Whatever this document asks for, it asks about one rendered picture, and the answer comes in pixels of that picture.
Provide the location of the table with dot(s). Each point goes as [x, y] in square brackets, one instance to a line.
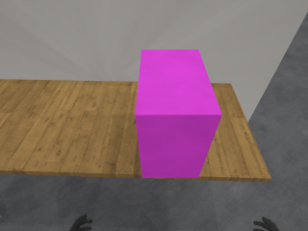
[88, 129]

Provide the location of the carton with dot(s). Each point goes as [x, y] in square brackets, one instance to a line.
[177, 113]

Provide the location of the right robot hand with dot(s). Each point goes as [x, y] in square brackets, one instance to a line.
[267, 224]

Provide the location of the left robot hand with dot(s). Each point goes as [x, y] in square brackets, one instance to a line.
[81, 220]

